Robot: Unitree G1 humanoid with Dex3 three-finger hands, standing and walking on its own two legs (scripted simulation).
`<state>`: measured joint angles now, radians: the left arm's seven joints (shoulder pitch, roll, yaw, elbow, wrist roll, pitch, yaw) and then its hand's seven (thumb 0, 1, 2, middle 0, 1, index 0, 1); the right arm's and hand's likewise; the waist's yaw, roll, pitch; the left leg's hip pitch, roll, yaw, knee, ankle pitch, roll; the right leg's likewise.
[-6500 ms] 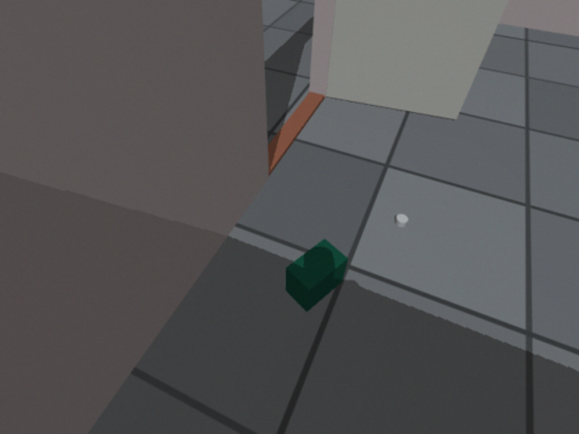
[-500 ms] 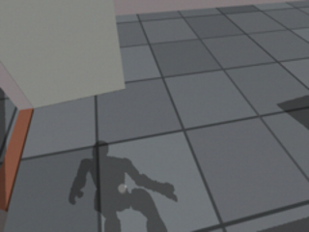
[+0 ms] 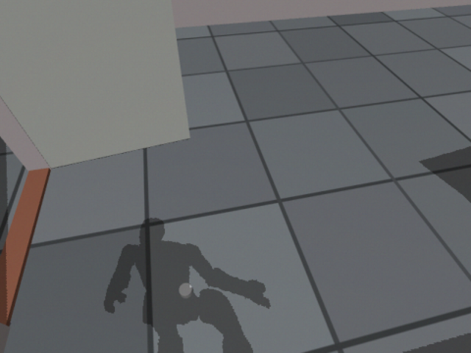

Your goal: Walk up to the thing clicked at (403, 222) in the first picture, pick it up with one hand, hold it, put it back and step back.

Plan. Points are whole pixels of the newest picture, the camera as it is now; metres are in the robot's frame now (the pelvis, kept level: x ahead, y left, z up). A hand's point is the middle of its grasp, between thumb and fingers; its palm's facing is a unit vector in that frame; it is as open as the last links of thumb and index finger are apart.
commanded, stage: stand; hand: left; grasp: from above
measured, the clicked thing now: (185, 290) +0.48 +0.19 -0.77
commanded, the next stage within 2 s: rise first in 1.12 s
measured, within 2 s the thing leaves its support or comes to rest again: neither
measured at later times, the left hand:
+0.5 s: hand out of the picture +0.06 +0.26 -0.16, palm faces -0.03 -0.94 -0.35, open 7.4 cm
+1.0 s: hand out of the picture +0.07 +0.26 -0.16, palm faces -0.03 -0.94 -0.35, open 7.4 cm
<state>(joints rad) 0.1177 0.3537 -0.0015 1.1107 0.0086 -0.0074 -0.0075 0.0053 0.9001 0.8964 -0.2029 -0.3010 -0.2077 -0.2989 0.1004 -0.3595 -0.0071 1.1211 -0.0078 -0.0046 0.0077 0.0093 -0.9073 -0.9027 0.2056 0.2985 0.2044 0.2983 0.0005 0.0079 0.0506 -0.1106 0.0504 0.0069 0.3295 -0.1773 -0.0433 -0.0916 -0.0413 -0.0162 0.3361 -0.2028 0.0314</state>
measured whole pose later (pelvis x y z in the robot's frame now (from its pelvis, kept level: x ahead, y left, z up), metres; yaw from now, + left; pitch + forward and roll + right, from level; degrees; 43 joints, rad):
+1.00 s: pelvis +0.00 +0.00 +0.00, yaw +0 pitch -2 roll +0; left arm 0.13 0.36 0.00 1.11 0.01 -0.01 -0.01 0.01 0.90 0.90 -0.20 -0.30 -0.21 -0.30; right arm 0.11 -0.36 -0.01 1.12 -0.01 -0.01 0.01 0.01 -0.91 -0.90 0.21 0.30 0.20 0.30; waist 0.00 0.01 0.05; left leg -0.12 0.05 0.01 0.33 -0.18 -0.04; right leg -0.10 -0.04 -0.02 0.34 -0.20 0.03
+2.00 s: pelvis -0.02 +0.01 -0.08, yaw +0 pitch +15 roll -2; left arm 0.23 0.30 0.12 0.50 0.22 0.23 0.00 0.00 -0.43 0.90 -0.21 -0.95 -0.20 -0.97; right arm 0.21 -0.24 -0.04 0.59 0.00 -0.14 -0.03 0.01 -0.88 -0.90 0.21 0.30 0.20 0.30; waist -0.03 0.01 -0.10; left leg -0.85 0.06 -0.03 1.07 -0.49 -0.04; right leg -0.80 -0.04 -0.01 1.04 -0.50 0.04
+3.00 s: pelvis -0.10 +0.01 -0.37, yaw -4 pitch +33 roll -4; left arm -0.74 0.60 0.07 1.16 1.06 -0.16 0.24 0.00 -0.53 1.02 -0.09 -1.05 -0.10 -1.05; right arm 0.16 -0.27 -0.04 0.75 -0.06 -0.09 0.06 0.01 -0.91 -0.91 0.21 0.30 0.20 0.30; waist -0.13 0.01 -0.11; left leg -2.08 0.04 -0.14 2.14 -0.64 -0.06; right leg -2.02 0.00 0.00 2.11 -0.67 0.05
